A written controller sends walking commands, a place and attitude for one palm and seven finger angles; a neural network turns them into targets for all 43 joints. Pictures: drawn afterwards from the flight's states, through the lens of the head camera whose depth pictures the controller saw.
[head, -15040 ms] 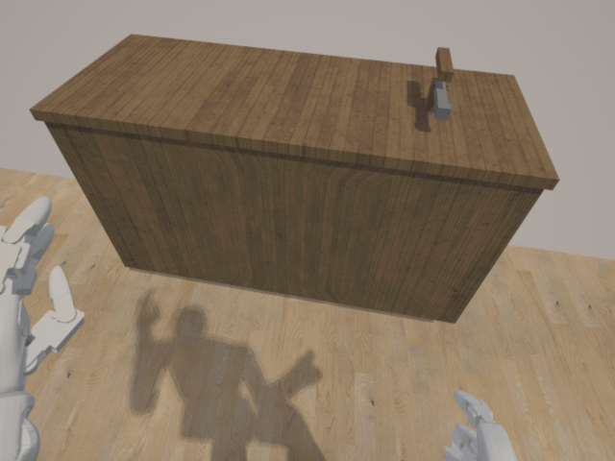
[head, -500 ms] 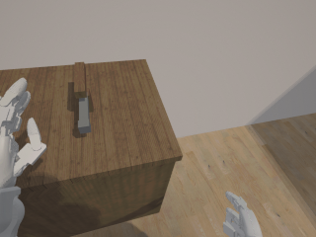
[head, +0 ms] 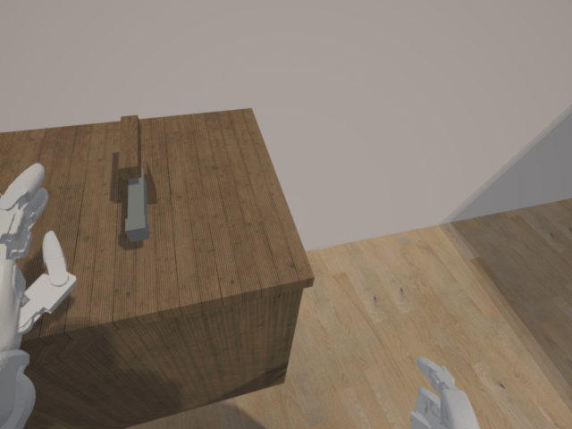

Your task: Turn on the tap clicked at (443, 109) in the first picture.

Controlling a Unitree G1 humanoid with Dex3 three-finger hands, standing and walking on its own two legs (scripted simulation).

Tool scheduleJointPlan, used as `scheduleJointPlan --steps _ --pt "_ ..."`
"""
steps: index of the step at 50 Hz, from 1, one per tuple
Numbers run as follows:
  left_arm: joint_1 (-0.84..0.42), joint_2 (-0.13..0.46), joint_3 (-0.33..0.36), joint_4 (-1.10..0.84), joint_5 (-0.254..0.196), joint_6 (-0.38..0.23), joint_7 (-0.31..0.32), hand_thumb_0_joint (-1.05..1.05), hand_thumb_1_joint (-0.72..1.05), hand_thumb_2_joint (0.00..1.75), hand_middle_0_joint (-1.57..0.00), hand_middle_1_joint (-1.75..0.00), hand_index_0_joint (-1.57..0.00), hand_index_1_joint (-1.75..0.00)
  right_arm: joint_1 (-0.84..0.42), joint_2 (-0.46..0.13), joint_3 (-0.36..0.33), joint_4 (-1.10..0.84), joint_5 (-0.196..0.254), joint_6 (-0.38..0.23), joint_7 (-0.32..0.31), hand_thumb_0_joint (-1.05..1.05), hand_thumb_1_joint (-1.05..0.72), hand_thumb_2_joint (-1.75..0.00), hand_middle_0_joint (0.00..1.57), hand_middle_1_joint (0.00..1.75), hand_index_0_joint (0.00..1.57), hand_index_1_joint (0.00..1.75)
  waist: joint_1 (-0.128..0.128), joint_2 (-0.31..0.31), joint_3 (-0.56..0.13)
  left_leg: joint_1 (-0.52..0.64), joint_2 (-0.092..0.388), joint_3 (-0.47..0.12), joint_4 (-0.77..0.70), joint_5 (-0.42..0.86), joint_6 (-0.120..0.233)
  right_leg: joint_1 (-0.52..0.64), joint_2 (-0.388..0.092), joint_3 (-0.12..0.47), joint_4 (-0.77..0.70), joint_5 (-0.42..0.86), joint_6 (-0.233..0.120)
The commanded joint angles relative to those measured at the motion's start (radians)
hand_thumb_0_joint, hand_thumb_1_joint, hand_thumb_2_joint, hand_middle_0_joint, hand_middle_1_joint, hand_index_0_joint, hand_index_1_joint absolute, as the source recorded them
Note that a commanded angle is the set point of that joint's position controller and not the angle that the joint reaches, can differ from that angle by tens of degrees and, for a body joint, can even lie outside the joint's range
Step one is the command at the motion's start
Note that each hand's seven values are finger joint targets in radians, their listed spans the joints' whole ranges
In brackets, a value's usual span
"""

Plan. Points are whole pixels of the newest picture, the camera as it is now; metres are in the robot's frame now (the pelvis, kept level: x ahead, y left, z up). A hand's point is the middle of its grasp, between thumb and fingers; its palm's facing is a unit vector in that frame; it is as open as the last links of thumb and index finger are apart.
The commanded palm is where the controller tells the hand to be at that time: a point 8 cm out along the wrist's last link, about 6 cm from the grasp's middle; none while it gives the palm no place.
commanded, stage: shuffle to correct the standing spot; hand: left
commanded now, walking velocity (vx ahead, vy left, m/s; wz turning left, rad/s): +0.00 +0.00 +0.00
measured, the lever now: (137, 228) +0.37 +0.26 +0.05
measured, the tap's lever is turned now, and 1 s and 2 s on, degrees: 0 0 0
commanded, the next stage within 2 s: come to a stop and stand still in 0.34 s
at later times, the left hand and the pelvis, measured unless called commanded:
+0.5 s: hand (121, 263) +0.24 +0.20 +0.16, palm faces +0.36 -0.86 -0.36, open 7.4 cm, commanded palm +0.18 +0.24 +0.18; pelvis +0.02 -0.04 +0.00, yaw +0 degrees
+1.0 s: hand (87, 280) +0.22 +0.23 +0.16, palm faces +0.41 -0.84 -0.37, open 7.4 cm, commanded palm +0.17 +0.27 +0.18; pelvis +0.01 -0.02 +0.00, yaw +1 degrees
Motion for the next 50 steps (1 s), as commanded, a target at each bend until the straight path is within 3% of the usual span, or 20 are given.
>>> scheduleJointPlan --steps 1,3,7,8,13,18,21,23,25,28,32,34,36,39,42,43,44,47,48,50 --pt "-0.096 0.158 0.092 -0.23 -0.004 -0.062 0.011 0.0 0.9 0.9 -0.2 -0.3 -0.2 -0.3 -0.096 -0.135 -0.051 -0.159 -0.002 -0.064 -0.009 0.0 -0.9 -0.9 0.2 0.3 0.2 0.3 0.0 0.065 -0.111 -0.149 0.127 -0.124 -0.148 0.006 -0.056 0.172 -0.072 0.108 -0.035 -0.004 -0.026" --pt "-0.082 0.178 0.112 -0.247 -0.005 -0.061 0.013 0.0 0.9 0.9 -0.2 -0.3 -0.2 -0.3 -0.104 -0.133 -0.051 -0.154 -0.001 -0.066 -0.01 0.0 -0.9 -0.9 0.2 0.3 0.2 0.3 0.001 0.081 -0.132 -0.127 0.124 -0.117 -0.136 0.048 -0.061 0.18 -0.074 0.105 -0.031 0.038 -0.028" --pt "-0.081 0.164 0.106 -0.234 -0.014 -0.054 0.009 0.0 0.9 0.9 -0.2 -0.3 -0.2 -0.3 -0.094 -0.135 -0.054 -0.154 -0.002 -0.059 -0.006 0.0 -0.9 -0.9 0.2 0.3 0.2 0.3 -0.002 0.05 -0.14 -0.112 0.142 -0.131 -0.147 0.111 -0.077 0.178 -0.05 0.079 -0.002 0.063 -0.024" --pt "-0.084 0.175 0.115 -0.241 -0.014 -0.051 0.008 0.0 0.9 0.9 -0.2 -0.3 -0.2 -0.3 -0.105 -0.132 -0.054 -0.151 0.0 -0.056 -0.007 0.0 -0.9 -0.9 0.2 0.3 0.2 0.3 -0.003 0.083 -0.135 -0.091 0.149 -0.124 -0.145 0.129 -0.083 0.157 -0.044 0.073 0.005 0.069 -0.023" --pt "-0.106 0.176 0.111 -0.278 -0.019 -0.04 0.004 0.0 0.9 0.9 -0.2 -0.3 -0.2 -0.3 -0.106 -0.129 -0.061 -0.157 0.002 -0.041 0.001 0.0 -0.9 -0.9 0.2 0.3 0.2 0.3 -0.007 0.125 -0.136 -0.07 0.182 -0.136 -0.13 0.197 -0.089 0.126 -0.026 0.044 0.044 0.071 -0.022" --pt "-0.071 0.174 0.111 -0.281 -0.026 -0.025 -0.001 0.0 0.9 0.9 -0.2 -0.3 -0.2 -0.3 -0.105 -0.128 -0.067 -0.167 0.005 -0.031 0.012 0.0 -0.9 -0.9 0.2 0.3 0.2 0.3 -0.009 0.117 -0.145 -0.045 0.199 -0.127 -0.079 0.289 -0.089 0.113 -0.027 0.037 0.043 0.107 -0.028" --pt "-0.052 0.179 0.123 -0.278 -0.034 -0.02 -0.001 0.0 0.9 0.9 -0.2 -0.3 -0.2 -0.3 -0.098 -0.131 -0.072 -0.175 0.004 -0.025 0.014 0.0 -0.9 -0.9 0.2 0.3 0.2 0.3 -0.011 0.097 -0.158 -0.075 0.203 -0.128 -0.055 0.249 -0.077 0.134 -0.038 0.051 0.039 0.112 -0.038" --pt "-0.012 0.189 0.141 -0.273 -0.039 -0.013 0.0 0.0 0.9 0.9 -0.2 -0.3 -0.2 -0.3 -0.101 -0.128 -0.071 -0.174 0.006 -0.021 0.012 0.0 -0.9 -0.9 0.2 0.3 0.2 0.3 -0.012 0.075 -0.169 -0.065 0.188 -0.108 -0.025 0.226 -0.071 0.13 -0.055 0.076 0.022 0.143 -0.047" --pt "0.009 0.177 0.133 -0.271 -0.044 -0.014 0.006 0.0 0.9 0.9 -0.2 -0.3 -0.2 -0.3 -0.095 -0.125 -0.065 -0.173 0.006 -0.023 0.01 0.0 -0.9 -0.9 0.2 0.3 0.2 0.3 -0.016 0.06 -0.199 -0.081 0.143 -0.085 0.004 0.152 -0.063 0.163 -0.096 0.145 -0.006 0.163 -0.063" --pt "0.033 0.181 0.134 -0.279 -0.046 -0.01 0.015 0.0 0.9 0.9 -0.2 -0.3 -0.2 -0.3 -0.1 -0.124 -0.056 -0.162 0.006 -0.026 0.001 0.0 -0.9 -0.9 0.2 0.3 0.2 0.3 -0.021 0.048 -0.184 -0.069 0.094 -0.065 0.05 0.095 -0.062 0.127 -0.16 0.234 -0.076 0.154 -0.082" --pt "0.04 0.199 0.144 -0.285 -0.041 -0.012 0.033 0.0 0.9 0.9 -0.2 -0.3 -0.2 -0.3 -0.105 -0.121 -0.051 -0.16 0.011 -0.026 -0.008 0.0 -0.9 -0.9 0.2 0.3 0.2 0.3 -0.016 -0.012 -0.189 -0.105 0.073 -0.055 0.07 0.08 -0.057 0.17 -0.213 0.257 -0.105 0.188 -0.052" --pt "0.049 0.193 0.139 -0.278 -0.041 -0.01 0.037 0.0 0.9 0.9 -0.2 -0.3 -0.2 -0.3 -0.107 -0.121 -0.048 -0.155 0.011 -0.021 -0.013 0.0 -0.9 -0.9 0.2 0.3 0.2 0.3 -0.018 -0.016 -0.185 -0.111 0.076 -0.06 0.069 0.079 -0.06 0.174 -0.238 0.247 -0.096 0.219 -0.057" --pt "0.056 0.196 0.141 -0.274 -0.042 -0.012 0.04 0.0 0.9 0.9 -0.2 -0.3 -0.2 -0.3 -0.106 -0.124 -0.051 -0.156 0.013 -0.021 -0.014 0.0 -0.9 -0.9 0.2 0.3 0.2 0.3 -0.014 -0.038 -0.181 -0.102 0.078 -0.062 0.053 0.064 -0.057 0.154 -0.244 0.24 -0.102 0.156 -0.054" --pt "0.058 0.19 0.13 -0.281 -0.038 -0.013 0.039 0.0 0.9 0.9 -0.2 -0.3 -0.2 -0.3 -0.105 -0.127 -0.051 -0.151 0.01 -0.021 -0.019 0.0 -0.9 -0.9 0.2 0.3 0.2 0.3 -0.015 -0.013 -0.183 -0.057 0.093 -0.076 -0.003 0.101 -0.054 0.121 -0.218 0.196 -0.077 0.071 -0.063" --pt "0.056 0.184 0.122 -0.274 -0.036 -0.016 0.039 0.0 0.9 0.9 -0.2 -0.3 -0.2 -0.3 -0.109 -0.138 -0.057 -0.151 0.009 -0.028 -0.024 0.0 -0.9 -0.9 0.2 0.3 0.2 0.3 -0.011 0.017 -0.193 -0.027 0.128 -0.107 -0.054 0.173 -0.043 0.122 -0.149 0.15 -0.037 0.068 -0.032" --pt "0.041 0.185 0.118 -0.291 -0.032 -0.015 0.036 0.0 0.9 0.9 -0.2 -0.3 -0.2 -0.3 -0.118 -0.137 -0.056 -0.148 0.009 -0.029 -0.027 0.0 -0.9 -0.9 0.2 0.3 0.2 0.3 -0.011 0.063 -0.187 -0.02 0.145 -0.122 -0.071 0.197 -0.043 0.116 -0.132 0.134 -0.02 0.086 -0.031" --pt "0.026 0.177 0.108 -0.281 -0.029 -0.015 0.036 0.0 0.9 0.9 -0.2 -0.3 -0.2 -0.3 -0.113 -0.137 -0.051 -0.148 0.005 -0.028 -0.027 0.0 -0.9 -0.9 0.2 0.3 0.2 0.3 -0.012 0.059 -0.181 -0.048 0.156 -0.14 -0.095 0.191 -0.04 0.138 -0.114 0.111 -0.007 0.086 -0.023" --pt "-0.016 0.17 0.095 -0.264 -0.021 -0.013 0.034 0.0 0.9 0.9 -0.2 -0.3 -0.2 -0.3 -0.106 -0.141 -0.056 -0.151 0.008 -0.034 -0.024 0.0 -0.9 -0.9 0.2 0.3 0.2 0.3 -0.009 0.042 -0.16 -0.096 0.157 -0.146 -0.116 0.156 -0.045 0.17 -0.101 0.102 -0.002 0.082 -0.021" --pt "-0.023 0.177 0.098 -0.276 -0.019 -0.012 0.033 0.0 0.9 0.9 -0.2 -0.3 -0.2 -0.3 -0.112 -0.14 -0.057 -0.147 0.008 -0.036 -0.027 0.0 -0.9 -0.9 0.2 0.3 0.2 0.3 -0.009 0.084 -0.149 -0.084 0.156 -0.14 -0.118 0.163 -0.048 0.157 -0.099 0.103 -0.001 0.092 -0.024" --pt "-0.051 0.168 0.086 -0.272 -0.015 -0.016 0.03 0.0 0.9 0.9 -0.2 -0.3 -0.2 -0.3 -0.1 -0.138 -0.053 -0.15 0.004 -0.037 -0.022 0.0 -0.9 -0.9 0.2 0.3 0.2 0.3 -0.009 0.085 -0.139 -0.117 0.159 -0.153 -0.142 0.145 -0.053 0.177 -0.087 0.086 0.009 0.075 -0.022"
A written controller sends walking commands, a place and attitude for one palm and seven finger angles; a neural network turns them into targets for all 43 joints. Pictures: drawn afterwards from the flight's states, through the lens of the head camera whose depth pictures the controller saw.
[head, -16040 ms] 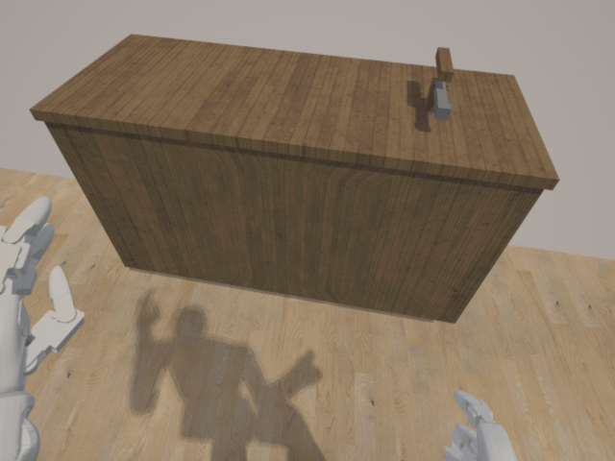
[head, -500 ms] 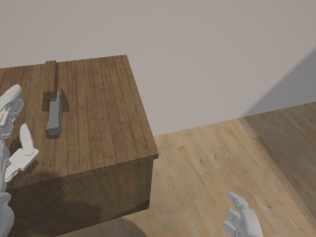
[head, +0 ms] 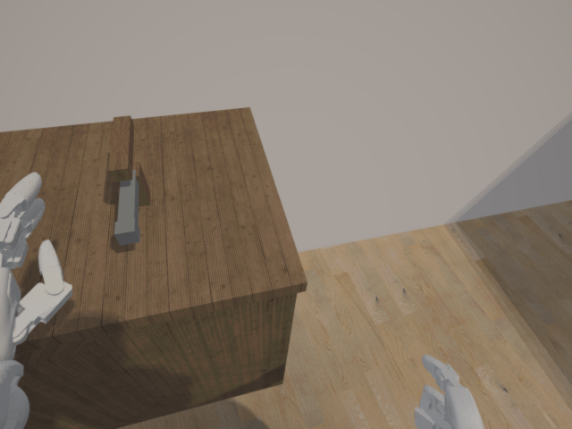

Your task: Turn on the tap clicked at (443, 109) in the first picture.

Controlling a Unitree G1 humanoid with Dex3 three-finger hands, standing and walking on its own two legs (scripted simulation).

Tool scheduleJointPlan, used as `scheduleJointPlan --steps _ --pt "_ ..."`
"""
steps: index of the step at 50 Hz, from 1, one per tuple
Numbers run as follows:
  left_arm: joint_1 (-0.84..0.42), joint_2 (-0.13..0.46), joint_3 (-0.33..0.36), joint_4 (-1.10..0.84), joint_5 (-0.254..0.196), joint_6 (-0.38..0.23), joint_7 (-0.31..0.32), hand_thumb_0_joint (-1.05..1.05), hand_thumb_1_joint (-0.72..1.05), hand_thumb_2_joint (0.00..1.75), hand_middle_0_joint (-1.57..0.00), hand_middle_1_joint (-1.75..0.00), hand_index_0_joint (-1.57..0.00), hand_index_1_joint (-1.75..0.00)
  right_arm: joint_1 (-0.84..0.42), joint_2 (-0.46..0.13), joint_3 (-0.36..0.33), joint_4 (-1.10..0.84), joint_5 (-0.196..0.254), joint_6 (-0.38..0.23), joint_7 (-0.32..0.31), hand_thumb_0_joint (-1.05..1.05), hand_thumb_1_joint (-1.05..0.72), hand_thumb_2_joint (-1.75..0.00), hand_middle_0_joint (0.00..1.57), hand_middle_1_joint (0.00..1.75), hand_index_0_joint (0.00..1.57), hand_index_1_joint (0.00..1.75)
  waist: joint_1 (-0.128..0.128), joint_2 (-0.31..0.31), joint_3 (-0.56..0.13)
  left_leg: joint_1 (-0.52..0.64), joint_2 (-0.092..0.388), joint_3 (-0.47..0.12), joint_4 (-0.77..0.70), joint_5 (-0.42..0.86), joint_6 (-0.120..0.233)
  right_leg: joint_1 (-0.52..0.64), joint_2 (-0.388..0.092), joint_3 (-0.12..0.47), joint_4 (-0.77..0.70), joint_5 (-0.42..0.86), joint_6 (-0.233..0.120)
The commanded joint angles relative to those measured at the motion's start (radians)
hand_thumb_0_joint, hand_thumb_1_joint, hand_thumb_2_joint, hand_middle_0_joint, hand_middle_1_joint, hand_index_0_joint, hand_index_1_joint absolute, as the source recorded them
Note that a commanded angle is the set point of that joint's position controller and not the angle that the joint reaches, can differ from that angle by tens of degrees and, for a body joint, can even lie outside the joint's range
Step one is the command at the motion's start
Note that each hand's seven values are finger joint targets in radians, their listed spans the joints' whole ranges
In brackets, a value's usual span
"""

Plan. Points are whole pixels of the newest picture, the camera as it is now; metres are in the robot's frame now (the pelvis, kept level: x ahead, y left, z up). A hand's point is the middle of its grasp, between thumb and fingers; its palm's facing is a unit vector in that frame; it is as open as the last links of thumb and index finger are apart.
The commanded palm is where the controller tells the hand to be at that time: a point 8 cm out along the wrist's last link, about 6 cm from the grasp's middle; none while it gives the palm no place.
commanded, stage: come to a stop and stand still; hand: left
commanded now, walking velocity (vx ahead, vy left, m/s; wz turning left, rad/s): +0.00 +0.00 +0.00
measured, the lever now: (127, 232) +0.36 +0.28 +0.05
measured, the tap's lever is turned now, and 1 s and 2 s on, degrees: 0 0 0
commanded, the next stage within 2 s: look again from close up in 0.40 s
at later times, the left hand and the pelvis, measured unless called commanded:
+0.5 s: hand (54, 273) +0.23 +0.26 +0.16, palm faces +0.37 -0.85 -0.37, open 7.4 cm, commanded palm +0.17 +0.30 +0.17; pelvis +0.00 +0.02 +0.00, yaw +0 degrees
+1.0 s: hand out of the picture +0.22 +0.30 +0.20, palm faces +0.51 -0.75 -0.42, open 7.4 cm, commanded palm +0.14 +0.29 +0.17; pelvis -0.02 +0.01 -0.01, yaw +1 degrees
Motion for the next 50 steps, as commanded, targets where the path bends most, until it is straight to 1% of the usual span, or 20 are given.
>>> scheduleJointPlan --steps 1,8,16,24,25,26,27,28,29,31,33,35,37,38,41,46,47,48,49,50 --pt "-0.111 0.152 0.093 -0.208 0.006 -0.068 0.006 0.0 0.9 0.9 -0.2 -0.3 -0.2 -0.3 -0.078 -0.128 -0.045 -0.157 -0.004 -0.063 -0.002 0.0 -0.9 -0.9 0.2 0.3 0.2 0.3 -0.006 0.086 -0.129 -0.123 0.151 -0.128 -0.138 0.144 -0.032 0.192 -0.09 0.109 -0.01 0.106 -0.001" --pt "-0.129 0.151 0.101 -0.184 0.015 -0.071 -0.001 0.0 0.9 0.9 -0.2 -0.3 -0.2 -0.3 -0.069 -0.121 -0.044 -0.161 -0.005 -0.061 0.006 0.0 -0.9 -0.9 0.2 0.3 0.2 0.3 -0.004 0.109 -0.082 -0.18 0.156 -0.134 -0.186 0.054 -0.052 0.206 -0.069 0.09 -0.006 0.066 0.001" --pt "-0.11 0.146 0.105 -0.201 0.009 -0.08 -0.005 0.0 0.9 0.9 -0.2 -0.3 -0.2 -0.3 -0.062 -0.12 -0.05 -0.166 -0.008 -0.06 0.014 0.0 -0.9 -0.9 0.2 0.3 0.2 0.3 -0.007 0.063 -0.154 -0.109 0.145 -0.119 -0.125 0.255 -0.088 0.235 -0.078 0.078 0.001 0.183 -0.009" --pt "-0.079 0.152 0.115 -0.239 0.003 -0.087 0.0 0.0 0.9 0.9 -0.2 -0.3 -0.2 -0.3 -0.065 -0.122 -0.055 -0.158 -0.007 -0.053 0.013 0.0 -0.9 -0.9 0.2 0.3 0.2 0.3 -0.01 0.104 -0.166 -0.077 0.145 -0.118 -0.098 0.35 -0.109 0.217 -0.077 0.064 0.021 0.203 -0.016" --pt "-1.157 0.98 0.704 -0.474 0.194 -0.183 -0.001 0.0 0.9 0.9 -0.2 -0.3 -0.2 -0.3 0.067 -0.163 -0.028 -0.148 -0.065 -0.118 0.021 0.0 -0.9 -0.9 0.2 0.3 0.2 0.3 0.009 0.008 -0.053 -0.297 0.136 -0.061 0.061 0.328 -0.01 0.168 -0.044 0.08 0.036 0.195 0.014" --pt "-0.567 0.354 0.316 0.161 0.057 -0.139 -0.052 0.0 0.9 0.9 -0.2 -0.3 -0.2 -0.3 -0.036 -0.022 0.008 -0.095 -0.016 -0.12 0.028 0.0 -0.9 -0.9 0.2 0.3 0.2 0.3 0.012 -0.047 -0.239 -0.099 0.069 -0.086 0.038 0.33 -0.035 0.092 -0.14 0.101 0.003 0.2 -0.071" --pt "-0.32 0.287 0.238 0.05 0.022 -0.148 -0.055 0.0 0.9 0.9 -0.2 -0.3 -0.2 -0.3 -0.011 -0.087 -0.038 -0.142 -0.021 -0.135 0.022 0.0 -0.9 -0.9 0.2 0.3 0.2 0.3 0.022 0.015 -0.166 -0.03 0.099 -0.092 -0.008 0.351 -0.062 0.1 -0.125 0.217 -0.039 0.306 -0.068" --pt "-0.209 0.106 0.107 0.131 -0.004 -0.123 -0.056 0.0 0.9 0.9 -0.2 -0.3 -0.2 -0.3 -0.032 -0.102 -0.044 -0.137 0.005 -0.132 0.034 0.0 -0.9 -0.9 0.2 0.3 0.2 0.3 0.001 0.162 -0.211 0.06 0.103 -0.061 -0.037 0.436 -0.095 0.112 -0.106 0.16 0.041 0.271 -0.064" --pt "-0.26 0.168 0.112 -0.027 -0.001 -0.135 -0.058 0.0 0.9 0.9 -0.2 -0.3 -0.2 -0.3 -0.008 -0.14 -0.06 -0.148 -0.004 -0.122 0.044 0.0 -0.9 -0.9 0.2 0.3 0.2 0.3 0.0 0.252 -0.241 0.041 0.13 -0.083 -0.05 0.491 -0.095 0.109 -0.09 0.126 0.079 0.197 -0.036" --pt "-0.149 0.115 0.056 -0.109 -0.005 -0.144 -0.066 0.0 0.9 0.9 -0.2 -0.3 -0.2 -0.3 -0.041 -0.136 -0.059 -0.159 -0.008 -0.115 0.07 0.0 -0.9 -0.9 0.2 0.3 0.2 0.3 0.012 0.261 -0.216 -0.028 0.166 -0.102 -0.072 0.479 -0.074 0.134 -0.074 0.09 0.096 0.13 -0.018" --pt "-0.05 0.104 0.048 -0.143 -0.009 -0.136 -0.056 0.0 0.9 0.9 -0.2 -0.3 -0.2 -0.3 -0.066 -0.121 -0.054 -0.172 0.001 -0.111 0.08 0.0 -0.9 -0.9 0.2 0.3 0.2 0.3 0.019 0.13 -0.213 -0.081 0.159 -0.084 -0.071 0.395 -0.058 0.189 -0.076 0.078 0.084 0.171 -0.009" --pt "-0.033 0.175 0.117 -0.162 -0.009 -0.132 -0.038 0.0 0.9 0.9 -0.2 -0.3 -0.2 -0.3 -0.064 -0.133 -0.057 -0.182 -0.002 -0.105 0.069 0.0 -0.9 -0.9 0.2 0.3 0.2 0.3 0.018 -0.052 -0.212 -0.132 0.142 -0.087 -0.064 0.268 -0.058 0.219 -0.09 0.093 0.042 0.173 -0.005" --pt "-0.059 0.22 0.187 -0.163 -0.018 -0.136 -0.026 0.0 0.9 0.9 -0.2 -0.3 -0.2 -0.3 -0.073 -0.134 -0.057 -0.186 -0.004 -0.101 0.046 0.0 -0.9 -0.9 0.2 0.3 0.2 0.3 0.01 -0.134 -0.198 -0.134 0.115 -0.094 -0.072 0.169 -0.062 0.195 -0.099 0.118 0.016 0.124 -0.013" --pt "-0.082 0.284 0.25 -0.172 -0.018 -0.136 -0.016 0.0 0.9 0.9 -0.2 -0.3 -0.2 -0.3 -0.09 -0.134 -0.054 -0.178 -0.002 -0.093 0.032 0.0 -0.9 -0.9 0.2 0.3 0.2 0.3 0.007 -0.081 -0.182 -0.123 0.116 -0.095 -0.083 0.146 -0.063 0.17 -0.099 0.121 0.019 0.103 -0.012" --pt "-0.168 0.244 0.212 -0.168 -0.021 -0.143 -0.024 0.0 0.9 0.9 -0.2 -0.3 -0.2 -0.3 -0.094 -0.121 -0.041 -0.188 -0.004 -0.092 0.011 0.0 -0.9 -0.9 0.2 0.3 0.2 0.3 0.003 0.082 -0.124 -0.168 0.126 -0.115 -0.129 0.059 -0.041 0.149 -0.087 0.12 0.023 0.026 -0.005" --pt "-0.251 0.172 0.109 -0.206 -0.008 -0.149 -0.031 0.0 0.9 0.9 -0.2 -0.3 -0.2 -0.3 -0.073 -0.122 -0.037 -0.167 -0.005 -0.126 0.014 0.0 -0.9 -0.9 0.2 0.3 0.2 0.3 0.005 0.151 -0.157 -0.12 0.124 -0.1 -0.112 0.11 -0.036 0.175 -0.081 0.115 0.02 0.091 -0.007" --pt "-1.209 0.97 0.661 -0.464 0.182 -0.25 -0.022 0.0 0.9 0.9 -0.2 -0.3 -0.2 -0.3 0.102 -0.154 -0.007 -0.109 -0.081 -0.178 0.024 0.0 -0.9 -0.9 0.2 0.3 0.2 0.3 0.014 0.093 -0.034 -0.257 0.121 -0.049 0.018 0.221 -0.002 0.059 -0.046 0.14 -0.005 0.1 0.019" --pt "-0.874 0.492 0.345 0.032 0.068 -0.172 -0.043 0.0 0.9 0.9 -0.2 -0.3 -0.2 -0.3 -0.036 -0.069 -0.011 -0.051 -0.007 -0.142 0.03 0.0 -0.9 -0.9 0.2 0.3 0.2 0.3 -0.015 0.239 -0.058 -0.087 0.181 -0.121 -0.014 0.213 -0.056 -0.079 -0.154 0.108 0.034 -0.037 -0.066" --pt "-0.634 0.305 0.197 -0.044 0.034 -0.159 -0.064 0.0 0.9 0.9 -0.2 -0.3 -0.2 -0.3 -0.042 -0.097 -0.023 -0.094 -0.017 -0.129 0.048 0.0 -0.9 -0.9 0.2 0.3 0.2 0.3 0.001 0.198 -0.077 -0.052 0.141 -0.105 -0.083 0.209 -0.079 -0.01 -0.076 0.114 0.065 0.016 -0.054" --pt "-0.512 0.197 0.111 0.066 0.023 -0.14 -0.077 0.0 0.9 0.9 -0.2 -0.3 -0.2 -0.3 -0.039 -0.138 -0.044 -0.119 -0.01 -0.137 0.053 0.0 -0.9 -0.9 0.2 0.3 0.2 0.3 0.004 0.229 -0.12 -0.057 0.136 -0.08 -0.087 0.174 -0.074 0.027 -0.061 0.124 0.068 0.028 -0.042"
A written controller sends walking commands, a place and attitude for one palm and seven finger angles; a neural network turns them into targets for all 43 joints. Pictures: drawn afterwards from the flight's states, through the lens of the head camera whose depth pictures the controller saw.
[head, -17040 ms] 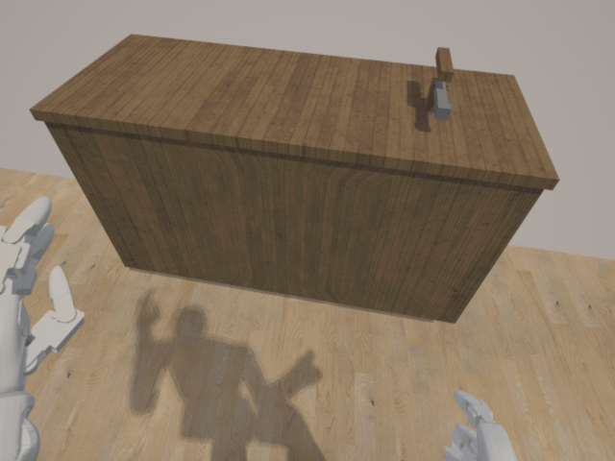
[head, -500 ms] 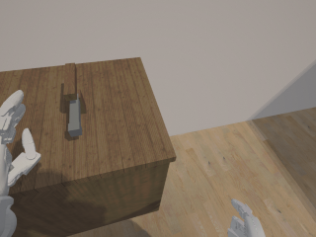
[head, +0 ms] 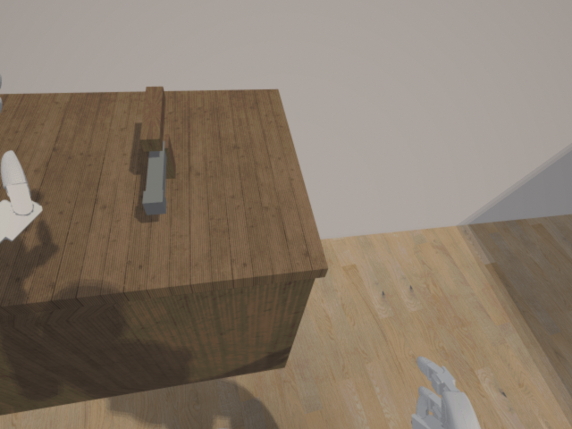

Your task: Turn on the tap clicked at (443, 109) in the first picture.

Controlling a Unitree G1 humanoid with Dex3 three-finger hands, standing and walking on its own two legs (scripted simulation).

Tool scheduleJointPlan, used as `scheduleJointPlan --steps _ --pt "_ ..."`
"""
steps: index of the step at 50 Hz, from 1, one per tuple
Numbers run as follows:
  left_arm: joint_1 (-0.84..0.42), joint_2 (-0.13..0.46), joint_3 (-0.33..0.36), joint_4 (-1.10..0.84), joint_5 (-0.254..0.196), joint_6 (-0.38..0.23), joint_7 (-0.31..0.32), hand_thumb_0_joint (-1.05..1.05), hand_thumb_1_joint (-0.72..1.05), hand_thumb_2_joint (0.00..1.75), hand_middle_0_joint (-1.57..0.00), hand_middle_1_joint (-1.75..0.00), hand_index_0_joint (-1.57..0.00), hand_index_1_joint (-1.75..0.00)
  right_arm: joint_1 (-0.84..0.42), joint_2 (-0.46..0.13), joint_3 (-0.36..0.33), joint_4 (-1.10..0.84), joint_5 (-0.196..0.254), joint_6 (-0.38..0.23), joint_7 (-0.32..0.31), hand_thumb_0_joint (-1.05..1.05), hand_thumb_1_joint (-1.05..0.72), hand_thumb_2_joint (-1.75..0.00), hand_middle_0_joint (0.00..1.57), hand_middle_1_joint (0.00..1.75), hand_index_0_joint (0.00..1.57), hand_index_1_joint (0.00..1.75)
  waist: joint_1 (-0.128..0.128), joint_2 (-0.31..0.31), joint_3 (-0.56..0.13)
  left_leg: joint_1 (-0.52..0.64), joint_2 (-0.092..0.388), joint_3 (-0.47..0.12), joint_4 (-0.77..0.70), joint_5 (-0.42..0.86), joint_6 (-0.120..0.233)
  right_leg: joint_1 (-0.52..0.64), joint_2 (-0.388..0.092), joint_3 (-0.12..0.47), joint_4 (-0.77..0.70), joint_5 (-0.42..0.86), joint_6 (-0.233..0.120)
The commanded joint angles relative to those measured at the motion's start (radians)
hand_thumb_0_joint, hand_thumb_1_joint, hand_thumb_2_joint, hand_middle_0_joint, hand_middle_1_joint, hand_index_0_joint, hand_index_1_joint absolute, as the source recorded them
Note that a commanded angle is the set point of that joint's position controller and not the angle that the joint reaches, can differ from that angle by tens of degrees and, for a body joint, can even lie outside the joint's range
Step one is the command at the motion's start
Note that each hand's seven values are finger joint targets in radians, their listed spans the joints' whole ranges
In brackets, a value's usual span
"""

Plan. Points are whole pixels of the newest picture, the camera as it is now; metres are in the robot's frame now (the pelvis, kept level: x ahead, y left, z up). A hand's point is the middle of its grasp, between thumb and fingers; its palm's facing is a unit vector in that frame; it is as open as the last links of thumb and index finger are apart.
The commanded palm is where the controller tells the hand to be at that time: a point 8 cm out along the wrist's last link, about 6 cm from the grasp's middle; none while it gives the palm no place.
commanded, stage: come to a stop and stand still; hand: left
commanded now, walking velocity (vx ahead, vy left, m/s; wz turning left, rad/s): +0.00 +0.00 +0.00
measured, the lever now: (154, 202) +0.38 +0.26 +0.05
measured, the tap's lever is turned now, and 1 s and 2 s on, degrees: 0 0 0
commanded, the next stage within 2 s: look again from close up in 0.76 s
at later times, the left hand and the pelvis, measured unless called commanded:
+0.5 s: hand (107, 220) +0.25 +0.23 +0.19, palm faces +0.35 -0.86 -0.38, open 7.4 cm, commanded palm +0.19 +0.27 +0.18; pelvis +0.02 +0.00 +0.00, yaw -2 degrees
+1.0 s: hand (78, 233) +0.24 +0.26 +0.17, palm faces +0.37 -0.86 -0.36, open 7.4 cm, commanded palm +0.19 +0.29 +0.18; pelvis +0.02 +0.02 +0.00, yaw -2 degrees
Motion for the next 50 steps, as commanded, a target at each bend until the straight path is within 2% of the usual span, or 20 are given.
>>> scheduleJointPlan --steps 1,3,5,7,8,9,10,12,13,14,15,17,20,23,27,32,36,38,47,50 --pt "-0.075 -0.001 -0.077 -0.07 -0.056 -0.044 -0.019 0.0 0.9 0.9 -0.2 -0.3 -0.2 -0.3 -0.054 -0.136 -0.064 -0.131 0.025 -0.043 0.036 0.0 -0.9 -0.9 0.2 0.3 0.2 0.3 -0.06 0.291 -0.19 -0.024 0.149 -0.084 -0.162 0.152 -0.068 0.11 -0.057 0.136 0.009 0.047 -0.032" --pt "0.149 -0.099 -0.139 -0.109 -0.075 -0.024 -0.027 0.0 0.9 0.9 -0.2 -0.3 -0.2 -0.3 -0.051 -0.126 -0.071 -0.146 0.039 -0.019 0.063 0.0 -0.9 -0.9 0.2 0.3 0.2 0.3 -0.053 0.268 -0.22 -0.023 0.155 -0.069 -0.175 0.154 -0.056 0.152 -0.063 0.116 0.012 0.088 -0.017" --pt "0.243 -0.032 -0.093 -0.205 -0.068 -0.018 -0.017 0.0 0.9 0.9 -0.2 -0.3 -0.2 -0.3 -0.065 -0.134 -0.068 -0.175 0.041 0.005 0.067 0.0 -0.9 -0.9 0.2 0.3 0.2 0.3 -0.048 0.112 -0.222 -0.077 0.158 -0.064 -0.185 0.105 -0.048 0.199 -0.067 0.107 -0.015 0.075 -0.01" --pt "0.27 0.062 0.012 -0.21 -0.071 -0.014 0.004 0.0 0.9 0.9 -0.2 -0.3 -0.2 -0.3 -0.095 -0.132 -0.065 -0.186 0.039 0.019 0.045 0.0 -0.9 -0.9 0.2 0.3 0.2 0.3 -0.045 -0.102 -0.208 -0.093 0.136 -0.052 -0.173 -0.005 -0.046 0.188 -0.078 0.134 -0.093 -0.024 -0.004" --pt "0.284 0.143 0.106 -0.212 -0.072 -0.01 0.024 0.0 0.9 0.9 -0.2 -0.3 -0.2 -0.3 -0.109 -0.134 -0.065 -0.182 0.036 0.033 0.031 0.0 -0.9 -0.9 0.2 0.3 0.2 0.3 -0.047 -0.141 -0.213 -0.069 0.128 -0.046 -0.163 -0.008 -0.047 0.167 -0.084 0.154 -0.117 -0.057 -0.011" --pt "0.277 0.128 0.112 -0.212 -0.084 -0.011 0.022 0.0 0.9 0.9 -0.2 -0.3 -0.2 -0.3 -0.118 -0.119 -0.057 -0.195 0.032 0.039 0.016 0.0 -0.9 -0.9 0.2 0.3 0.2 0.3 -0.052 -0.213 -0.205 -0.074 0.118 -0.048 -0.154 -0.022 -0.045 0.152 -0.097 0.155 -0.141 -0.104 -0.012" --pt "0.251 0.144 0.134 -0.234 -0.09 -0.016 0.021 0.0 0.9 0.9 -0.2 -0.3 -0.2 -0.3 -0.13 -0.116 -0.054 -0.205 0.032 0.039 0.004 0.0 -0.9 -0.9 0.2 0.3 0.2 0.3 -0.059 -0.218 -0.183 -0.064 0.107 -0.049 -0.141 -0.026 -0.043 0.116 -0.103 0.175 -0.161 -0.146 -0.016" --pt "0.204 0.148 0.138 -0.28 -0.094 -0.028 0.018 0.0 0.9 0.9 -0.2 -0.3 -0.2 -0.3 -0.138 -0.115 -0.043 -0.209 0.025 0.033 -0.012 0.0 -0.9 -0.9 0.2 0.3 0.2 0.3 -0.069 -0.079 -0.156 -0.055 0.106 -0.059 -0.151 -0.053 -0.034 0.077 -0.105 0.196 -0.172 -0.203 -0.017" --pt "0.132 0.207 0.166 -0.358 -0.084 -0.037 0.024 0.0 0.9 0.9 -0.2 -0.3 -0.2 -0.3 -0.152 -0.124 -0.041 -0.206 0.022 0.031 -0.018 0.0 -0.9 -0.9 0.2 0.3 0.2 0.3 -0.07 0.041 -0.158 -0.064 0.116 -0.067 -0.162 -0.05 -0.027 0.095 -0.097 0.195 -0.145 -0.168 -0.017" --pt "0.126 0.154 0.117 -0.36 -0.085 -0.043 0.02 0.0 0.9 0.9 -0.2 -0.3 -0.2 -0.3 -0.147 -0.118 -0.039 -0.201 0.019 0.022 -0.021 0.0 -0.9 -0.9 0.2 0.3 0.2 0.3 -0.071 0.148 -0.163 -0.081 0.121 -0.069 -0.171 -0.066 -0.02 0.12 -0.094 0.185 -0.126 -0.142 -0.017" --pt "0.113 0.147 0.099 -0.381 -0.079 -0.049 0.019 0.0 0.9 0.9 -0.2 -0.3 -0.2 -0.3 -0.143 -0.117 -0.036 -0.2 0.019 0.009 -0.019 0.0 -0.9 -0.9 0.2 0.3 0.2 0.3 -0.065 0.221 -0.171 -0.09 0.122 -0.068 -0.176 -0.071 -0.015 0.148 -0.084 0.183 -0.109 -0.099 -0.016" --pt "0.107 0.117 0.059 -0.413 -0.071 -0.057 0.019 0.0 0.9 0.9 -0.2 -0.3 -0.2 -0.3 -0.121 -0.12 -0.036 -0.185 0.018 -0.021 -0.011 0.0 -0.9 -0.9 0.2 0.3 0.2 0.3 -0.06 0.29 -0.214 -0.077 0.118 -0.057 -0.16 -0.004 -0.016 0.206 -0.074 0.169 -0.074 0.017 -0.018" --pt "0.15 0.059 0.004 -0.416 -0.067 -0.054 0.025 0.0 0.9 0.9 -0.2 -0.3 -0.2 -0.3 -0.099 -0.127 -0.042 -0.165 0.015 -0.046 -0.001 0.0 -0.9 -0.9 0.2 0.3 0.2 0.3 -0.063 0.22 -0.253 -0.005 0.117 -0.054 -0.119 0.168 -0.04 0.205 -0.076 0.144 -0.053 0.161 -0.021" --pt "0.269 0.034 0.009 -0.315 -0.065 -0.032 0.032 0.0 0.9 0.9 -0.2 -0.3 -0.2 -0.3 -0.089 -0.136 -0.054 -0.148 0.017 -0.038 0.003 0.0 -0.9 -0.9 0.2 0.3 0.2 0.3 -0.065 0.1 -0.27 0.042 0.121 -0.054 -0.093 0.315 -0.064 0.188 -0.082 0.132 -0.041 0.261 -0.023" --pt "0.294 0.028 0.024 -0.214 -0.076 -0.014 0.031 0.0 0.9 0.9 -0.2 -0.3 -0.2 -0.3 -0.101 -0.138 -0.06 -0.152 0.021 0.005 -0.005 0.0 -0.9 -0.9 0.2 0.3 0.2 0.3 -0.069 0.014 -0.215 0.002 0.13 -0.061 -0.111 0.284 -0.067 0.168 -0.086 0.13 -0.06 0.244 -0.017" --pt "0.244 0.053 0.027 -0.281 -0.077 -0.014 0.026 0.0 0.9 0.9 -0.2 -0.3 -0.2 -0.3 -0.121 -0.132 -0.052 -0.18 0.02 0.028 -0.015 0.0 -0.9 -0.9 0.2 0.3 0.2 0.3 -0.069 0.055 -0.233 0.013 0.137 -0.061 -0.118 0.337 -0.064 0.193 -0.082 0.117 -0.047 0.277 -0.014" --pt "0.181 0.048 -0.011 -0.404 -0.073 -0.016 0.027 0.0 0.9 0.9 -0.2 -0.3 -0.2 -0.3 -0.13 -0.127 -0.045 -0.195 0.015 0.018 -0.015 0.0 -0.9 -0.9 0.2 0.3 0.2 0.3 -0.066 0.152 -0.252 0.049 0.139 -0.062 -0.12 0.412 -0.077 0.198 -0.07 0.103 -0.022 0.285 -0.016" --pt "0.169 0.073 0.009 -0.437 -0.066 -0.015 0.034 0.0 0.9 0.9 -0.2 -0.3 -0.2 -0.3 -0.136 -0.126 -0.043 -0.19 0.013 0.015 -0.016 0.0 -0.9 -0.9 0.2 0.3 0.2 0.3 -0.064 0.19 -0.256 0.054 0.141 -0.064 -0.118 0.429 -0.082 0.2 -0.065 0.098 -0.014 0.284 -0.016" --pt "0.188 0.013 -0.021 -0.253 -0.067 0.005 0.032 0.0 0.9 0.9 -0.2 -0.3 -0.2 -0.3 -0.104 -0.129 -0.046 -0.183 0.014 0.035 -0.018 0.0 -0.9 -0.9 0.2 0.3 0.2 0.3 -0.064 0.084 -0.175 -0.039 0.145 -0.077 -0.191 0.165 -0.075 0.196 -0.063 0.108 -0.071 0.139 -0.01" --pt "0.179 0.011 -0.033 -0.248 -0.063 0.006 0.031 0.0 0.9 0.9 -0.2 -0.3 -0.2 -0.3 -0.111 -0.129 -0.045 -0.187 0.013 0.039 -0.02 0.0 -0.9 -0.9 0.2 0.3 0.2 0.3 -0.063 0.085 -0.167 -0.048 0.147 -0.081 -0.207 0.129 -0.068 0.197 -0.063 0.103 -0.081 0.113 -0.006"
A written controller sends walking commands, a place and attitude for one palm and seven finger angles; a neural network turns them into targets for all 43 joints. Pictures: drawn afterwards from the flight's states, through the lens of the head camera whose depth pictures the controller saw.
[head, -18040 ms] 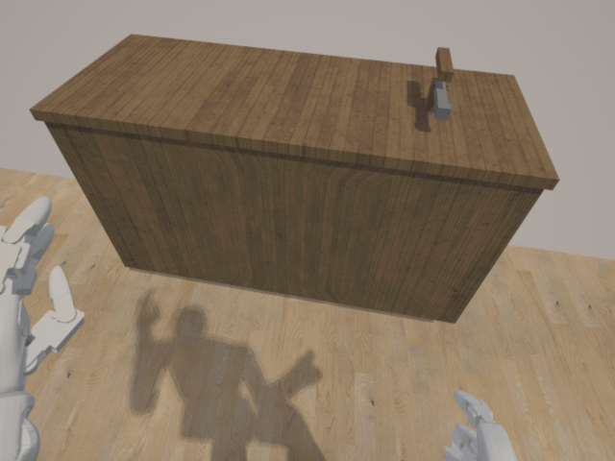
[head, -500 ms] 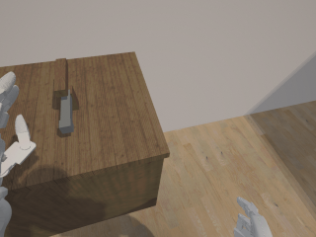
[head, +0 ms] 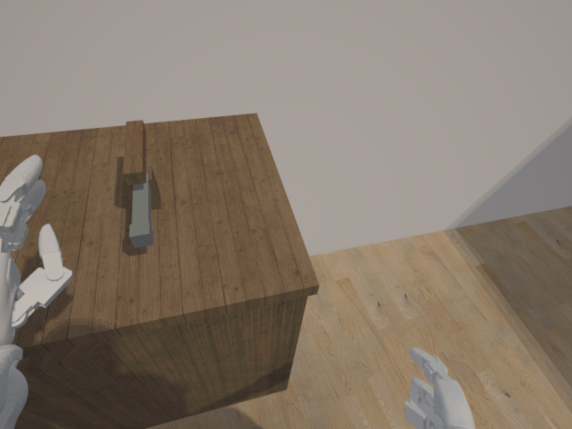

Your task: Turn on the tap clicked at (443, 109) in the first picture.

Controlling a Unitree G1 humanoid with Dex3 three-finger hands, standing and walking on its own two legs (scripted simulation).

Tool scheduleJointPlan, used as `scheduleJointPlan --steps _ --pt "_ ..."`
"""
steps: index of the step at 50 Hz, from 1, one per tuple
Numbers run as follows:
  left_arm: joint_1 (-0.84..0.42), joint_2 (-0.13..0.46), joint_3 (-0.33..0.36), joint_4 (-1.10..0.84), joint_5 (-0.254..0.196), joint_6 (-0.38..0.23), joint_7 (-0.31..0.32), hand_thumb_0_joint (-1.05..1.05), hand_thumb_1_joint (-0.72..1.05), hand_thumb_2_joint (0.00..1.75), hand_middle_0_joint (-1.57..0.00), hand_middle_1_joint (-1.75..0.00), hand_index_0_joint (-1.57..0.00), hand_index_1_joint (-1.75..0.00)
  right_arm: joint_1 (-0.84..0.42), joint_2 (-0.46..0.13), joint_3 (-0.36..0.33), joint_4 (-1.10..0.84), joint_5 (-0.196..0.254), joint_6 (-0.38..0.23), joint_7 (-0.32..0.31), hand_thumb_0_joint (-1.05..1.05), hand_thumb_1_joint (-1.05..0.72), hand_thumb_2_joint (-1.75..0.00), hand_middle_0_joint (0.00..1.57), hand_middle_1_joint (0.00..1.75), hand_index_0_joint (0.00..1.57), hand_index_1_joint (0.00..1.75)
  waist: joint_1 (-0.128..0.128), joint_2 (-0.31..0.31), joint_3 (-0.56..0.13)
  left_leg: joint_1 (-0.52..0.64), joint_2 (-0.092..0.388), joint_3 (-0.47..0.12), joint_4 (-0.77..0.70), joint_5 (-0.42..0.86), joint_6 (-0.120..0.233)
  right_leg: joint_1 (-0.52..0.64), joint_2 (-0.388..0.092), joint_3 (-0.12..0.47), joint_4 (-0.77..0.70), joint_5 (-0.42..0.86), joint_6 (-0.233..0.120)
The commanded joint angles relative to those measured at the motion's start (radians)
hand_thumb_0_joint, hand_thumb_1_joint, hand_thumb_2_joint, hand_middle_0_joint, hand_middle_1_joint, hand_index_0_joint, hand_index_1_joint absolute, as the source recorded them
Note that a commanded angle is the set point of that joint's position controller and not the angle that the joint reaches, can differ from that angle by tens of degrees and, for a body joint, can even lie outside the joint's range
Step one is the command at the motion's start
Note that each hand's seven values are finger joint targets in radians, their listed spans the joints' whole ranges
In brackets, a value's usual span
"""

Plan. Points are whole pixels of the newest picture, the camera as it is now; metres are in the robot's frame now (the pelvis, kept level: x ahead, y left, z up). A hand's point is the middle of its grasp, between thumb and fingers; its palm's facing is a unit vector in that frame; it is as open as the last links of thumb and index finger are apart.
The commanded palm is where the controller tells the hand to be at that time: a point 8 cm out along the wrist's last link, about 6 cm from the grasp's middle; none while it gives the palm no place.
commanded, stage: look again from close up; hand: left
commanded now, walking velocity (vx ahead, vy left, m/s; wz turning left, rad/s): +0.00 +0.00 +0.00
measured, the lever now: (141, 234) +0.36 +0.26 +0.05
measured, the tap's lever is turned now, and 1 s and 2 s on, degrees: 0 0 0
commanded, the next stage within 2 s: shuffle to correct the standing spot in 0.16 s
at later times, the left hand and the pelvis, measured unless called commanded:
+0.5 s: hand (77, 274) +0.22 +0.25 +0.16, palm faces +0.39 -0.85 -0.35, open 7.4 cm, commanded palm +0.16 +0.28 +0.18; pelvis +0.00 +0.00 +0.00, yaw +0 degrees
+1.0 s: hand (157, 274) +0.23 +0.17 +0.15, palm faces +0.35 -0.87 -0.35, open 7.4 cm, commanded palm +0.17 +0.21 +0.18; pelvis +0.01 -0.07 -0.01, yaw +0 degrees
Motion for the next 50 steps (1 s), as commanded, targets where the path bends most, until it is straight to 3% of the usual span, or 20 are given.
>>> scheduleJointPlan --steps 1,4,8,9,12,13,14,16,19,24,28,29,33,34,42,44,48,50 --pt "-0.088 0.128 0.06 -0.166 -0.002 -0.046 0.007 0.0 0.9 0.9 -0.2 -0.3 -0.2 -0.3 -0.073 -0.144 -0.058 -0.153 0.001 -0.05 -0.013 0.0 -0.9 -0.9 0.2 0.3 0.2 0.3 -0.014 0.046 -0.11 -0.116 0.147 -0.115 -0.148 0.11 -0.077 0.157 -0.068 0.069 -0.024 0.092 -0.028" --pt "-0.112 0.134 0.054 -0.204 0.004 -0.051 0.009 0.0 0.9 0.9 -0.2 -0.3 -0.2 -0.3 -0.085 -0.143 -0.054 -0.154 -0.001 -0.057 -0.014 0.0 -0.9 -0.9 0.2 0.3 0.2 0.3 -0.015 0.071 -0.108 -0.131 0.146 -0.121 -0.164 0.062 -0.072 0.164 -0.064 0.066 -0.023 0.066 -0.026" --pt "-0.114 0.187 0.104 -0.263 0.013 -0.064 0.017 0.0 0.9 0.9 -0.2 -0.3 -0.2 -0.3 -0.085 -0.144 -0.059 -0.155 -0.001 -0.069 -0.014 0.0 -0.9 -0.9 0.2 0.3 0.2 0.3 -0.011 0.108 -0.12 -0.164 0.143 -0.126 -0.161 0.05 -0.066 0.218 -0.061 0.062 -0.005 0.098 -0.026" --pt "-0.108 0.159 0.084 -0.254 0.012 -0.068 0.015 0.0 0.9 0.9 -0.2 -0.3 -0.2 -0.3 -0.077 -0.143 -0.059 -0.154 -0.003 -0.072 -0.012 0.0 -0.9 -0.9 0.2 0.3 0.2 0.3 -0.013 0.113 -0.118 -0.167 0.141 -0.13 -0.164 0.053 -0.069 0.218 -0.059 0.06 -0.001 0.094 -0.03" --pt "-0.073 0.171 0.107 -0.236 0.01 -0.077 0.017 0.0 0.9 0.9 -0.2 -0.3 -0.2 -0.3 -0.064 -0.144 -0.064 -0.153 -0.003 -0.077 -0.01 0.0 -0.9 -0.9 0.2 0.3 0.2 0.3 -0.01 0.102 -0.114 -0.175 0.144 -0.135 -0.161 0.065 -0.072 0.228 -0.059 0.058 0.002 0.106 -0.03" --pt "-0.064 0.175 0.113 -0.233 0.011 -0.076 0.016 0.0 0.9 0.9 -0.2 -0.3 -0.2 -0.3 -0.068 -0.145 -0.065 -0.147 -0.001 -0.078 -0.009 0.0 -0.9 -0.9 0.2 0.3 0.2 0.3 -0.012 0.123 -0.109 -0.17 0.141 -0.13 -0.16 0.076 -0.079 0.219 -0.057 0.055 0.006 0.11 -0.031" --pt "-0.059 0.156 0.1 -0.212 0.006 -0.077 0.014 0.0 0.9 0.9 -0.2 -0.3 -0.2 -0.3 -0.062 -0.141 -0.062 -0.144 -0.004 -0.076 -0.009 0.0 -0.9 -0.9 0.2 0.3 0.2 0.3 -0.013 0.103 -0.108 -0.158 0.145 -0.133 -0.164 0.078 -0.082 0.201 -0.053 0.053 -0.002 0.098 -0.03" --pt "-0.057 0.145 0.096 -0.182 0.002 -0.074 0.01 0.0 0.9 0.9 -0.2 -0.3 -0.2 -0.3 -0.051 -0.147 -0.069 -0.137 -0.002 -0.072 -0.008 0.0 -0.9 -0.9 0.2 0.3 0.2 0.3 -0.016 0.074 -0.1 -0.133 0.158 -0.145 -0.174 0.101 -0.095 0.171 -0.04 0.049 0.001 0.084 -0.029" --pt "-0.086 0.132 0.076 -0.164 0.001 -0.068 0.004 0.0 0.9 0.9 -0.2 -0.3 -0.2 -0.3 -0.055 -0.148 -0.071 -0.131 -0.004 -0.06 -0.006 0.0 -0.9 -0.9 0.2 0.3 0.2 0.3 -0.02 0.104 -0.085 -0.097 0.184 -0.158 -0.187 0.149 -0.11 0.115 -0.022 0.031 0.022 0.06 -0.02" --pt "-0.129 0.132 0.059 -0.209 0.0 -0.056 0.001 0.0 0.9 0.9 -0.2 -0.3 -0.2 -0.3 -0.064 -0.145 -0.079 -0.141 -0.004 -0.049 0.003 0.0 -0.9 -0.9 0.2 0.3 0.2 0.3 -0.022 0.105 -0.114 -0.028 0.209 -0.156 -0.141 0.271 -0.11 0.08 -0.017 0.017 0.027 0.059 -0.021" --pt "-0.119 0.179 0.101 -0.272 0.0 -0.05 0.005 0.0 0.9 0.9 -0.2 -0.3 -0.2 -0.3 -0.075 -0.141 -0.083 -0.153 -0.001 -0.044 0.012 0.0 -0.9 -0.9 0.2 0.3 0.2 0.3 -0.017 0.154 -0.13 0.004 0.218 -0.144 -0.105 0.361 -0.107 0.074 -0.015 0.008 0.028 0.076 -0.026" --pt "-0.103 0.161 0.091 -0.265 -0.005 -0.047 0.004 0.0 0.9 0.9 -0.2 -0.3 -0.2 -0.3 -0.07 -0.137 -0.082 -0.157 -0.005 -0.04 0.013 0.0 -0.9 -0.9 0.2 0.3 0.2 0.3 -0.019 0.137 -0.137 -0.009 0.221 -0.148 -0.094 0.354 -0.103 0.09 -0.018 0.006 0.02 0.08 -0.028" --pt "-0.031 0.19 0.14 -0.254 -0.019 -0.034 0.007 0.0 0.9 0.9 -0.2 -0.3 -0.2 -0.3 -0.068 -0.137 -0.089 -0.163 0.002 -0.033 0.013 0.0 -0.9 -0.9 0.2 0.3 0.2 0.3 -0.021 0.092 -0.157 -0.025 0.203 -0.116 -0.034 0.311 -0.093 0.115 -0.04 0.042 0.0 0.166 -0.051" --pt "-0.03 0.165 0.119 -0.254 -0.025 -0.033 0.004 0.0 0.9 0.9 -0.2 -0.3 -0.2 -0.3 -0.06 -0.138 -0.088 -0.163 -0.002 -0.029 0.013 0.0 -0.9 -0.9 0.2 0.3 0.2 0.3 -0.028 0.084 -0.161 -0.043 0.197 -0.117 -0.023 0.279 -0.09 0.118 -0.049 0.049 0.004 0.164 -0.06" --pt "-0.023 0.175 0.117 -0.251 -0.045 -0.004 0.004 0.0 0.9 0.9 -0.2 -0.3 -0.2 -0.3 -0.061 -0.145 -0.092 -0.162 0.001 -0.023 -0.003 0.0 -0.9 -0.9 0.2 0.3 0.2 0.3 -0.034 0.037 -0.155 -0.059 0.178 -0.101 0.027 0.095 -0.044 0.045 -0.088 0.138 -0.014 0.081 -0.076" --pt "-0.044 0.167 0.103 -0.27 -0.049 0.003 0.006 0.0 0.9 0.9 -0.2 -0.3 -0.2 -0.3 -0.064 -0.141 -0.088 -0.158 0.001 -0.023 -0.007 0.0 -0.9 -0.9 0.2 0.3 0.2 0.3 -0.041 0.025 -0.155 -0.055 0.158 -0.079 0.061 0.076 -0.047 0.025 -0.111 0.163 -0.029 0.069 -0.091" --pt "-0.034 0.208 0.134 -0.306 -0.053 0.014 0.021 0.0 0.9 0.9 -0.2 -0.3 -0.2 -0.3 -0.065 -0.137 -0.09 -0.156 0.008 -0.026 -0.01 0.0 -0.9 -0.9 0.2 0.3 0.2 0.3 -0.041 0.008 -0.165 -0.05 0.12 -0.037 0.115 0.044 -0.055 0.033 -0.163 0.217 -0.08 0.055 -0.11" --pt "0.002 0.199 0.135 -0.293 -0.052 0.007 0.033 0.0 0.9 0.9 -0.2 -0.3 -0.2 -0.3 -0.065 -0.132 -0.084 -0.152 0.008 -0.029 -0.008 0.0 -0.9 -0.9 0.2 0.3 0.2 0.3 -0.04 0.011 -0.178 -0.067 0.103 -0.025 0.119 0.05 -0.055 0.074 -0.187 0.234 -0.099 0.095 -0.093"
